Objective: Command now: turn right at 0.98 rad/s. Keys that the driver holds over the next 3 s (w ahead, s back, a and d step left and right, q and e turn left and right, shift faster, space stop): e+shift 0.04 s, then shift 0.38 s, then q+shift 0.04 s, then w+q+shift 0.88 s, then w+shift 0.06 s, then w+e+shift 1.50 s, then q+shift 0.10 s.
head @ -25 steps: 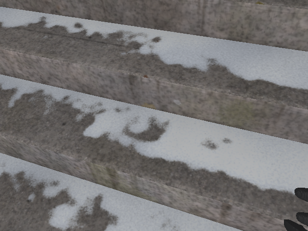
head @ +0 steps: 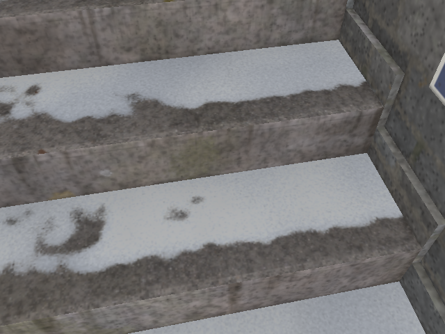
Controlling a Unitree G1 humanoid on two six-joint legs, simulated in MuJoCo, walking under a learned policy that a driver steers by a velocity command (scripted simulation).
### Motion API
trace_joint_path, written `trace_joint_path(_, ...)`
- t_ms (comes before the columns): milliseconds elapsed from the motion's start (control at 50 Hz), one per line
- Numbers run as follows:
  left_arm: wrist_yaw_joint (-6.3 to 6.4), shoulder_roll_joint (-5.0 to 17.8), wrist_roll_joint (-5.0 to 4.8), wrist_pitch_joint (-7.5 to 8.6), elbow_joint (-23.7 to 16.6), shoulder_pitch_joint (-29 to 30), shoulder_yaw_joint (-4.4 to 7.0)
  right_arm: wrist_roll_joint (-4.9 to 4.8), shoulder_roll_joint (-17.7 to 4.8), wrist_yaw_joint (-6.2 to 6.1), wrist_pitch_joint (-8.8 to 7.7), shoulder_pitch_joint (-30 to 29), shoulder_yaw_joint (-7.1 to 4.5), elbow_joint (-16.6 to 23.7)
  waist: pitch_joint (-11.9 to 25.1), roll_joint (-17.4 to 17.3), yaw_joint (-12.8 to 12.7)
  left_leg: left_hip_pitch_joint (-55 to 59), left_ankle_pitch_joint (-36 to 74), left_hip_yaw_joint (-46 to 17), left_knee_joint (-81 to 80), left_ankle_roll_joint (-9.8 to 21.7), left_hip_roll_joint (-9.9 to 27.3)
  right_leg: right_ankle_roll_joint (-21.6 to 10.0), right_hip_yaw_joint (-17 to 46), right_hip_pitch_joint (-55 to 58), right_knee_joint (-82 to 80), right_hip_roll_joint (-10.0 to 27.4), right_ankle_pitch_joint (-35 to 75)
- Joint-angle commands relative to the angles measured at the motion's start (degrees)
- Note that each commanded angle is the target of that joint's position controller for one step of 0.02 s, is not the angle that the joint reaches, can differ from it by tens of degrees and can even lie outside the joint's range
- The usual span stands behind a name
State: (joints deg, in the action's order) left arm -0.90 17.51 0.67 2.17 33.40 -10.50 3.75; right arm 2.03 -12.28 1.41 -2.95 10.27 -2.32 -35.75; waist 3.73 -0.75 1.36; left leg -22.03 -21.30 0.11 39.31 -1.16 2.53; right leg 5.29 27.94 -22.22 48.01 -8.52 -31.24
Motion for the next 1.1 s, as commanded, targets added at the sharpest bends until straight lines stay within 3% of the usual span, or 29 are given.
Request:
trace_joint_path(20, -0.56, 2.4, 0.93, -0.66, -1.83, -14.9, 2.43, 0.96, -15.81, 0.14, -0.44, -0.23, -5.26, 5.47, 10.14, -14.49, -5.78, 23.71, 62.25, -34.1, -12.79, 26.35, 29.48, 4.67, -12.99, -24.41, 44.37, -2.65, -8.14)
trace_joint_path(60, 0.58, 5.68, -0.37, 1.27, -0.34, -3.43, 3.45, -1.24, -4.53, -1.12, -0.75, -11.34, -0.84, 7.72, -1.26, -7.19, -4.14, 2.79, 28.09, -18.26, -16.43, 18.19, 20.88, 1.92, -19.41, -26.47, 62.02, 3.2, 6.23)
trace_joint_path(100, 1.1, -0.77, 0.38, 2.85, -4.5, 9.88, 0.67, -2.2, -0.66, -3.59, 1.22, -9.19, 0.53, 5.16, 1.17, -2.8, -1.55, 6.2, 26.49, -7.93, -19.27, 14.33, 14.31, 0.85, -24.02, -25.03, 48.99, 5.37, 3.97)
trace_joint_path(160, -2.04, -2.94, -0.67, 1.77, -2.84, 10.49, -1.33, -2.83, -6.45, -5.3, 1.65, -3.49, -1.27, 4.43, 3.09, -4.78, 2.11, 13.23, 22.95, -2.19, -21.33, 13.09, 11.8, 3.08, -29.31, -19.99, 26.56, 7.12, -3.8)
trace_joint_path(220, -2.8, -2.09, 0.92, 0.22, -1.42, 5.53, -1.21, -1.42, -7.44, -4.68, -0.27, -3.63, -1.24, 3.41, 2.42, -6.06, 0.33, 9.21, 13.16, -4.26, -21.01, 12.36, 14.26, 1.06, -27.56, -11.3, 11.97, 9.56, 1.44)
trace_joint_path(280, -2.54, -4.07, 0.37, 0.11, 0.32, -0.69, -2.05, -1.27, -4.25, -1.43, -0.85, -10.65, 0.62, 3.43, 2.11, -3.25, -4.79, 3.34, 10.81, -3.23, -15.46, 11.27, 14.83, -3.18, -27.47, 0.51, -2.8, 12.41, 9.16)
trace_joint_path(320, -3.1, -5.3, -1.4, 0.48, 3.89, -3.02, -1.96, -2.99, 1.19, 2.08, 0.32, -8.25, 2.82, -1.29, 0.02, -2.1, -4.87, -2.17, 3.54, 1.01, -11.98, 6.22, 11.27, -4.58, -32.88, 12.66, -21.59, 9.94, 23.53)
trace_joint_path(340, -2.57, -5.24, -0.77, 1.2, 2.29, -0.42, -1.82, -3.08, 4.26, 3.03, 0.65, 0.66, 3.25, -4.97, 1.84, -1.19, -0.67, -1.74, 0.65, 4.21, -6.48, 0.96, 9.32, -7.16, -28.19, 16.44, -22.09, 12.08, 35.95)
trace_joint_path(360, -1.85, 2.57, -1.75, 2.12, -1.81, 6.24, -0.58, -1.93, 2.13, 0.99, -0.11, 9.44, 2.12, -4.33, 5.41, 6.58, 6.25, -1.92, 0.96, 6.71, -1.69, -2.17, 3.26, -17.18, -17.42, 15.85, -19.6, 17.0, 50.38)
trace_joint_path(380, -1.99, 1.04, -1.05, 2.07, -2.86, 9.11, -0.47, -2.8, -2.55, -0.96, -1.21, 2.0, 1.04, -1.29, 5.13, 6.15, 2.67, 0.88, 5.38, 6.69, 1.92, -3.7, 1.37, -21.53, -12.36, 7.63, -20.18, 19.74, 36.92)
trace_joint_path(440, -3.76, -8.73, -1.62, 3.01, -0.59, 13.97, -3.55, -3.86, 1.23, -1.29, -1.35, -2.65, 2.11, -2.35, 2.31, 4.34, 3.56, 2.66, 15.39, 2.76, -1.96, -3.41, 4.36, -12.51, -15.13, 2.52, -20.09, 17.6, 28.88)
trace_joint_path(460, 0.51, -7.48, 0.83, 2.52, 1.12, 3.93, -3.2, -1.21, -2.59, -1.56, -0.11, 3.45, 0.9, -2.41, 3.78, 0.71, 1.52, 9.4, 17.57, 2.5, -10.72, -0.42, 5.49, -9.09, -21.98, 7.0, -21.69, 16.35, 35.28)
trace_joint_path(480, 1.71, -5.42, 1.11, 2.45, 2.9, 1.57, -2.41, -0.66, -3.86, -1.74, 0.14, 1.56, 0.21, -3.73, 1.2, 0.43, -0.25, 9.03, 20.74, 2.49, -10.82, 0.94, 4.51, -7.39, -25.03, 8.59, -20.59, 13.67, 32.39)
trace_joint_path(500, -0.59, -0.33, 1.01, 1.58, 4.53, 1.55, 0.01, -2.58, -1.76, -0.67, 0.06, -2.87, 0.72, -2.68, 1.08, 2.83, -3.38, 1.99, 6.24, 6.4, -3.52, 2.27, 0.26, -13.46, -20.69, 10.27, -22.86, 16.13, 12.58)
trace_joint_path(540, 1.02, 5.38, 2.76, 1.53, 8.25, -6.18, 2.41, -1.6, -1.61, -0.17, 0.03, -6.75, 0.28, -0.17, -4.19, 11.98, -8.48, -20.49, -2.58, 3.81, 11.8, 3.17, -0.9, -26.47, -0.2, 17.27, -35.31, 30.6, -14.66)
trace_joint_path(580, 2.38, 1.41, 3.43, 3.66, 15.06, -15.53, 0.36, -0.65, 0.11, -0.26, -0.35, -8.75, 0.88, -2.13, -2.55, 14.1, -11.36, -43.13, -2.92, -5.45, 56.53, 5.86, 1.13, -30.46, 10.5, 23.5, -38.8, 39.48, -11.87)
trace_joint_path(620, 1.06, -4.92, 5.21, 3.81, 16.58, -11.85, -3.05, -0.1, 2.58, 0.7, -1.18, -5.04, 0.93, -3.77, 1.87, 6.78, -5.89, -48.78, 3.81, -6.01, 75.77, 10.9, -0.96, -22.25, -7.93, 21.39, -31.99, 31.99, -1.18)
trace_joint_path(680, 1.17, -9.76, 4.39, 2.65, 23.19, -18.15, -5.12, 0.86, 5.65, 3.59, 1.08, -11.91, 2.43, -0.99, -0.99, 7.11, -6.46, -59.34, -2.78, -2.72, 85.3, 15.38, 0.87, -20.05, -20.47, 25.75, -35.14, 30.31, 8.08)
trace_joint_path(700, 2.1, -1.1, 3.14, 5.84, 22.17, -20.85, -0.73, -1.09, 5.32, 0.38, 0.32, -17.86, 1.27, 4.14, -1.97, 1.52, -7.58, -60.09, -5.31, -5.39, 83.35, 9.92, 0.47, -14.32, -20.19, 29.77, -36.29, 31.41, -0.64)
trace_joint_path(780, 0.76, 1.16, 2.42, 8.99, 24.27, -15.99, 0.01, -1.17, 4.52, -3.79, 3.79, -21.99, 1.16, 10.43, -9.92, 6.29, -0.72, -67.15, -11.75, -6.43, 90.04, 8.49, 3.05, -11.2, -26.35, 21.65, -46.0, 35.95, -1.07)
trace_joint_path(840, 2.66, 1.63, 0.47, 6.31, 24.26, -13.85, -0.97, -2.43, 4.62, -1.31, 6.1, -22.81, 2.48, 14.92, -12.63, 7.21, 2.96, -46.01, -7.47, 3.7, 60.41, 9.63, 4.54, -12.08, -40.3, 5.76, -59.46, 28.53, 5.62)
trace_joint_path(860, 2.87, 2.54, -0.33, 6.12, 23.28, -12.19, -0.9, -1.86, 5.12, -0.59, 6.79, -20.33, 2.69, 14.52, -10.8, 6.26, 3.07, -33.61, -5.7, 6.81, 51.34, 10.79, 3.3, -12.17, -44.6, 2.85, -60.18, 26.33, 11.8)
trace_joint_path(920, 3.03, 15.0, -2.23, 4.65, 16.77, -7.78, 1.84, -1.82, -1.35, -1.1, 6.91, 9.53, -1.11, 6.32, 10.21, 13.7, 14.52, 1.57, -13.97, 14.39, 43.65, 12.17, -8.67, -14.71, -46.92, 14.62, -24.9, 27.89, 108.2)
trace_joint_path(940, 1.29, 15.52, -3.75, 3.33, 14.18, -5.73, 2.74, -1.86, -5.68, -1.58, 5.5, 16.61, -2.54, 3.39, 16.41, 13.22, 16.49, 8.64, -15.66, 9.04, 33.0, 12.98, -11.9, -12.71, -44.56, 17.53, -5.48, 27.28, 107.49)
trace_joint_path(960, -0.63, 11.06, -2.15, 3.11, 11.96, -3.16, 2.23, -1.92, -9.55, -1.42, 4.85, 17.14, -4.3, 0.52, 12.43, 10.46, 14.71, 13.15, -17.32, -6.64, 15.93, 14.22, -11.17, -9.38, -38.33, 4.89, 16.1, 23.89, 67.7)
trace_joint_path(980, -3.03, 1.88, 1.06, 3.97, 2.9, 2.26, 0.59, -2.78, -18.49, -2.43, 5.32, 8.37, -6.68, 0.69, 8.95, -15.8, 7.55, 13.86, -46.46, -45.06, -13.95, 15.34, -4.02, -6.04, -30.77, -23.61, 37.63, 9.95, 18.49)
trace_joint_path(1000, -3.74, -1.83, 5.59, 4.94, 0.16, 0.94, -0.17, -3.56, -17.77, -2.7, 4.87, 1.15, -6.31, 3.34, 7.85, -12.62, 3.11, 9.99, -49.28, -55.85, -25.96, 9.35, 0.34, -5.89, -18.58, -26.96, 53.52, 10.26, 21.09)
trace_joint_path(1060, -2.03, -8.14, 5.78, 5.45, -2.43, -2.12, -2.89, -1.03, -5.63, -2.7, 2.06, 0.66, -2.94, -3.76, -2.93, -5.98, -4.24, -5.73, -27.73, -45.6, -19.86, 7.54, -2.47, -8.27, -21.07, -34.8, 73.83, 11.44, 32.39)
trace_joint_path(1100, -0.14, -11.34, 6.05, 3.25, -3.97, 1.9, -4.97, -0.76, -3.9, -1.4, -0.43, 4.52, -2.4, -8.41, -5.88, -3.08, -5.2, -8.45, -15.17, -34.4, -15.32, 5.94, -4.55, -9.3, -20.73, -40.55, 78.15, 12.6, 29.46)
